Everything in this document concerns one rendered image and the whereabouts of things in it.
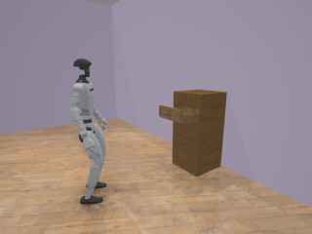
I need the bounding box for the robot left hand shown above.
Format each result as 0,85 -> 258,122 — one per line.
98,118 -> 111,133

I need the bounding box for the right robot foot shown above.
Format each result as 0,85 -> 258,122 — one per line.
80,195 -> 103,204

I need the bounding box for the robot right upper arm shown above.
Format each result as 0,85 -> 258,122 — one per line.
70,83 -> 85,115

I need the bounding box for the cabinet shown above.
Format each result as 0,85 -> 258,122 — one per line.
172,90 -> 227,177

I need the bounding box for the robot right shin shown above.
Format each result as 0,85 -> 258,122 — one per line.
85,165 -> 102,199

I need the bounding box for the robot left forearm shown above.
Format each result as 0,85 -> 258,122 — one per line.
93,106 -> 102,121

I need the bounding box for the robot right hand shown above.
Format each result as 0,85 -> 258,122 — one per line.
83,137 -> 100,160

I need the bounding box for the robot right forearm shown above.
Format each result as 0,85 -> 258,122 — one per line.
71,107 -> 90,139

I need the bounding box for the drawer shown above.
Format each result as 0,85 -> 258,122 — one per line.
159,104 -> 199,125

